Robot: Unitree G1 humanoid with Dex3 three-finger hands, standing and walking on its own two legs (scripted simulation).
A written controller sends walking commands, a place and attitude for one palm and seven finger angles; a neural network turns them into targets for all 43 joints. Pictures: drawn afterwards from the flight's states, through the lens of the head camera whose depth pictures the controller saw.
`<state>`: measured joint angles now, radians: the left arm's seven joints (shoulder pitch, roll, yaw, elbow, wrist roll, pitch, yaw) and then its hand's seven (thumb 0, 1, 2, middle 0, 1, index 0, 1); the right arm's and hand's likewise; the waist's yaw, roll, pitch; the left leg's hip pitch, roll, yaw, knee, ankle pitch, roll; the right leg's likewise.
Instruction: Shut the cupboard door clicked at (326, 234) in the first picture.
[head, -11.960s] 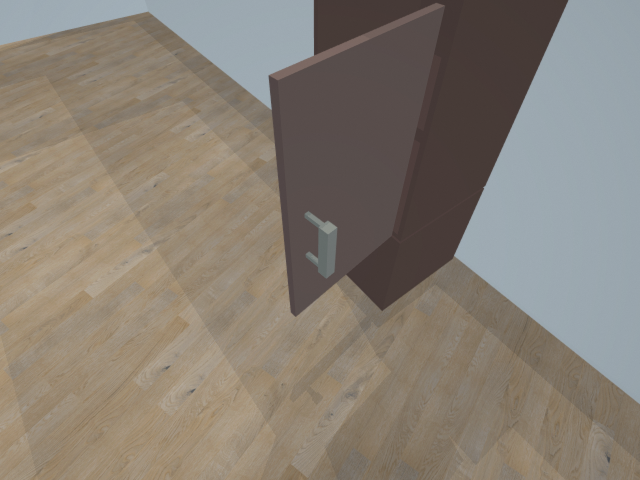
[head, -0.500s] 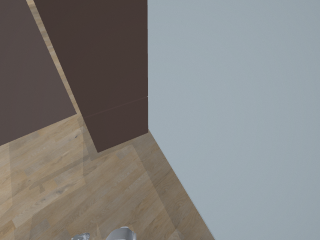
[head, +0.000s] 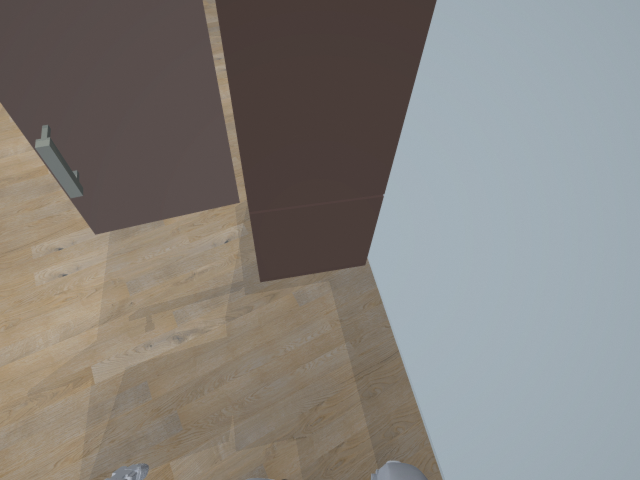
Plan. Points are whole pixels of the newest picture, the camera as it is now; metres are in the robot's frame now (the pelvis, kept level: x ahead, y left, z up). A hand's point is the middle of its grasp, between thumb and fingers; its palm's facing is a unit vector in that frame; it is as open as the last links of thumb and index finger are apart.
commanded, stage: turn to face it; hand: left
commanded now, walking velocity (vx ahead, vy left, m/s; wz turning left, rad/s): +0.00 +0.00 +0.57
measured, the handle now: (61, 162) +0.64 +0.55 -0.09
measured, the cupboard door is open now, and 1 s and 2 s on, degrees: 97 97 97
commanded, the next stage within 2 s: take the last steps up to it in 0.42 s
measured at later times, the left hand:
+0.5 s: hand out of the picture +0.00 +0.15 -0.16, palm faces +0.31 -0.92 -0.24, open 7.3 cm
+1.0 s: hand out of the picture +0.06 +0.19 -0.17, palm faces +0.37 -0.90 -0.23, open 7.4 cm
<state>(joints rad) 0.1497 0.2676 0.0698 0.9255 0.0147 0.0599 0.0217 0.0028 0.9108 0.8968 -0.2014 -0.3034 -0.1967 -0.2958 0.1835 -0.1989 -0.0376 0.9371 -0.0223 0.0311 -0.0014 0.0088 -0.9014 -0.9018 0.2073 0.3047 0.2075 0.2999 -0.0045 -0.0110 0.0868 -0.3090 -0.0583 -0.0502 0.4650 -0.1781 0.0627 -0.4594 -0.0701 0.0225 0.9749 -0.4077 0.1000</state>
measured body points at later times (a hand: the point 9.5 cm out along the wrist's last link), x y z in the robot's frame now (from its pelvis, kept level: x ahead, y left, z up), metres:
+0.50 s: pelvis +0.00 -0.05 +0.00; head +0.05 -0.05 +0.45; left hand -0.02 +0.20 -0.14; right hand +0.17 -0.28 -0.14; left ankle -0.05 +0.07 -0.70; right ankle +0.00 -0.16 -0.74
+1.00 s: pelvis +0.06 -0.02 -0.01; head +0.09 -0.03 +0.44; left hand +0.04 +0.23 -0.15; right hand +0.12 -0.25 -0.18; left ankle -0.04 +0.06 -0.74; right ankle +0.13 -0.11 -0.74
